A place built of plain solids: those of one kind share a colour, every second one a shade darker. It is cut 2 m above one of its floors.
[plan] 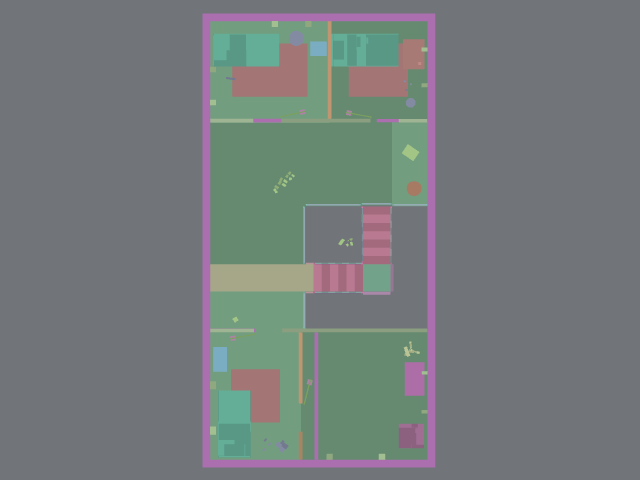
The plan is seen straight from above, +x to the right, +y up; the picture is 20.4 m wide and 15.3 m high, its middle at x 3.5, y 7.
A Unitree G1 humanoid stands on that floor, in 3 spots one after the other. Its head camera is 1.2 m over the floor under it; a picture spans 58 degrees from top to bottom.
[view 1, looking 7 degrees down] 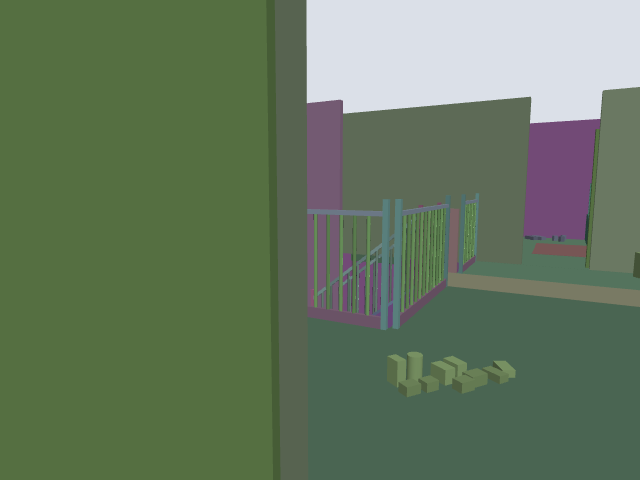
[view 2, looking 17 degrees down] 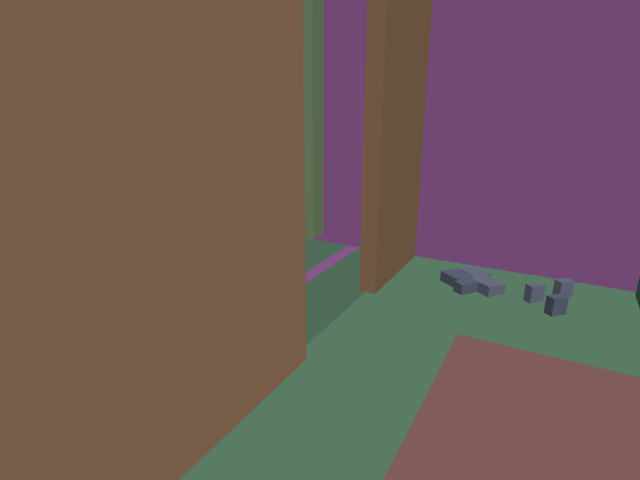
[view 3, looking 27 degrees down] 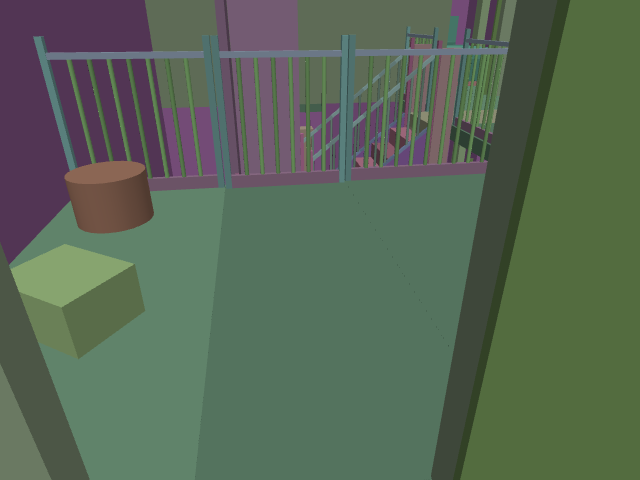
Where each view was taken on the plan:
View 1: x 1.82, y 11.50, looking -61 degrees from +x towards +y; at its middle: stair_wall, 7.08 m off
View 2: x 1.85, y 3.42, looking -61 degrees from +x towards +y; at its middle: wall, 4.09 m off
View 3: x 5.56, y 11.50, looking -99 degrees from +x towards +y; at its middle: upper_floor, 2.64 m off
